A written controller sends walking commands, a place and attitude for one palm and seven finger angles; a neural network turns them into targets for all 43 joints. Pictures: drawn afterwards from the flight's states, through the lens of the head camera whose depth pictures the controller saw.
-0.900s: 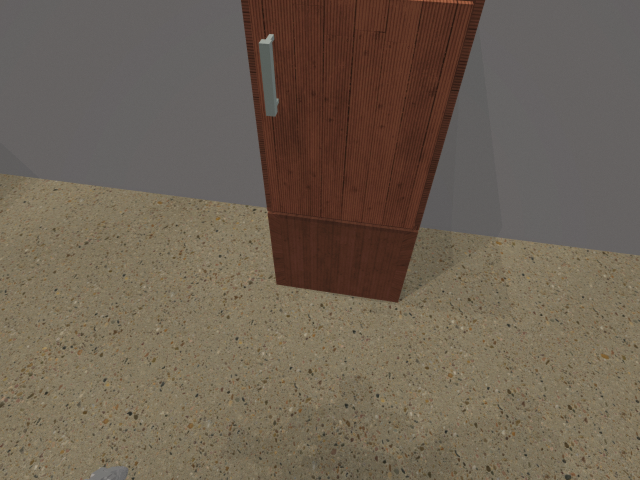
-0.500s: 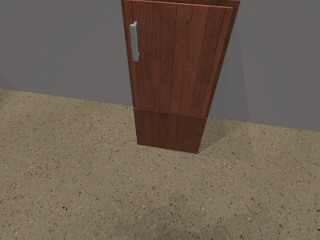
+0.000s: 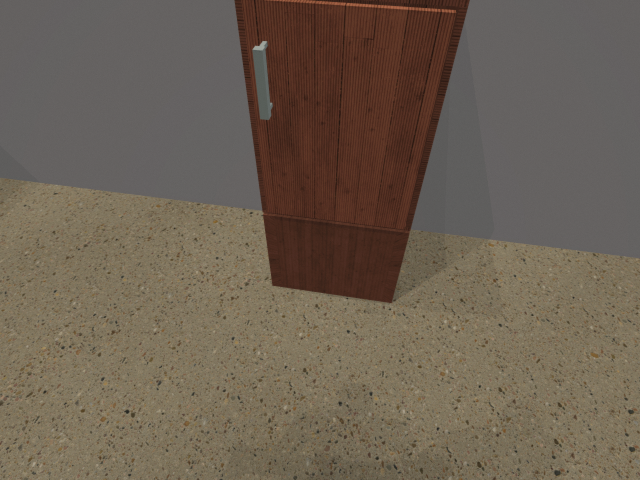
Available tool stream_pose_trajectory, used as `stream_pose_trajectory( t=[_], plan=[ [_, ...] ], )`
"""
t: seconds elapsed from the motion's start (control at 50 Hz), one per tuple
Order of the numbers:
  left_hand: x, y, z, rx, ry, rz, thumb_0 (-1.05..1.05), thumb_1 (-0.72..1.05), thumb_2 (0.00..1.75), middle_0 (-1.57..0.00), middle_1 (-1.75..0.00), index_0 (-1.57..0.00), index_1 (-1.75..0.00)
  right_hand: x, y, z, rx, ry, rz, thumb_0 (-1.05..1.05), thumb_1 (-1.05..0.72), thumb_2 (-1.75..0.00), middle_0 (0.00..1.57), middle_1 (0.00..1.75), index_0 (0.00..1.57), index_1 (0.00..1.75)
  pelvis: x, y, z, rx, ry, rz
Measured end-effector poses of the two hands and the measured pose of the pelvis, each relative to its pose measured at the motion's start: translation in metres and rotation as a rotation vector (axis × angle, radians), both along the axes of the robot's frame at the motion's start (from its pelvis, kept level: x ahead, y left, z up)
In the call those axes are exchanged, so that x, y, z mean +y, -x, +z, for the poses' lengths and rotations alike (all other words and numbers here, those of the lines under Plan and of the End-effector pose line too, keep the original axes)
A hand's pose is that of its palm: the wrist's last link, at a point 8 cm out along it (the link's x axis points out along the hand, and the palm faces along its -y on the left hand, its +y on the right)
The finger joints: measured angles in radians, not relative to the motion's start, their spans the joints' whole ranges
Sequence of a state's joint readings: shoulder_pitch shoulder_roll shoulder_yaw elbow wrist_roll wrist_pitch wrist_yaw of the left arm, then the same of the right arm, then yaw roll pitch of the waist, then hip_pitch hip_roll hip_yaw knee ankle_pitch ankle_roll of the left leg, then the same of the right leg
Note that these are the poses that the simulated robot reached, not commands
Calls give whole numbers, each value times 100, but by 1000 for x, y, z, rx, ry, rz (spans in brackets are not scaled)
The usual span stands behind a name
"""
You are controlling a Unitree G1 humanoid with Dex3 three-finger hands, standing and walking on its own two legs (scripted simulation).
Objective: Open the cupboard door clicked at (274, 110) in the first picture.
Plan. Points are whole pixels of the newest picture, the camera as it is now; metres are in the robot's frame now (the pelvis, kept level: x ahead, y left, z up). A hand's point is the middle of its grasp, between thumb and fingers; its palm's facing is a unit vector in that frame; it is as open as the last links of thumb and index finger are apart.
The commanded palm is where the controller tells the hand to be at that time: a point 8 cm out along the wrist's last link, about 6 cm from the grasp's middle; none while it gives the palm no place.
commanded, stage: stand and wait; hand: left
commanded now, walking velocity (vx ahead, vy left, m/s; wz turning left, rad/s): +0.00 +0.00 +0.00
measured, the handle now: (264, 81) +0.90 +0.17 +0.08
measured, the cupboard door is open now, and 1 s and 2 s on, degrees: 0 0 0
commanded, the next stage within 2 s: look at it before walking up in 0.04 s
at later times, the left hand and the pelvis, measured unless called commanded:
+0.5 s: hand out of the picture +0.08 +0.24 -0.16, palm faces -0.03 -0.94 -0.33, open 7.4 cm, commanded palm none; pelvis +0.01 +0.00 +0.00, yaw +0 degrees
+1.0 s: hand out of the picture +0.08 +0.24 -0.16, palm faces -0.06 -0.95 -0.32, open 7.4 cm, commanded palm none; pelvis +0.01 +0.00 +0.00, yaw -3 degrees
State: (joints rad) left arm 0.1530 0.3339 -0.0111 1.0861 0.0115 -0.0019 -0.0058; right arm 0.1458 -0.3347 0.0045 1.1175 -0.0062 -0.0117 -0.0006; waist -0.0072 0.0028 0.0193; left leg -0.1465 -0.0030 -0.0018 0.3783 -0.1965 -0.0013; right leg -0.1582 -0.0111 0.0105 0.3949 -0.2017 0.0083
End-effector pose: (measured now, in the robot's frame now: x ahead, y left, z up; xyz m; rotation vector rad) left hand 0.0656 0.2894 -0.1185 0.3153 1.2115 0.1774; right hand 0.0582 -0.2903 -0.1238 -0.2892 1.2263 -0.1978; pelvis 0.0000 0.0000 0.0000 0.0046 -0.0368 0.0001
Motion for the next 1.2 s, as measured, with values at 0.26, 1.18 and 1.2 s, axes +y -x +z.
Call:
stream_pose_trajectory(
  t=[0.26, 1.18, 1.2],
  plan=[
    [-3, -2, -1, 6, 7, -3, 0, 90, 90, -20, -30, -20, -30, 1, -5, 0, -4, -3, 2, 0, -91, -90, 20, 30, 20, 30, -1, -2, 0, 7, 0, -2],
    [-36, 6, -25, 83, 103, 4, 0, 91, 90, -20, -30, -20, -30, 36, 28, -23, 85, -81, -83, 0, -91, -90, 20, 30, 20, 30, 4, -28, -8, 21, 10, -55],
    [-38, 10, -28, 92, 117, 18, 0, 91, 90, -20, -30, -20, -30, 41, 32, -24, 106, -85, -88, 0, -91, -90, 20, 30, 20, 30, 6, -32, -10, 23, 16, -51]
  ],
)
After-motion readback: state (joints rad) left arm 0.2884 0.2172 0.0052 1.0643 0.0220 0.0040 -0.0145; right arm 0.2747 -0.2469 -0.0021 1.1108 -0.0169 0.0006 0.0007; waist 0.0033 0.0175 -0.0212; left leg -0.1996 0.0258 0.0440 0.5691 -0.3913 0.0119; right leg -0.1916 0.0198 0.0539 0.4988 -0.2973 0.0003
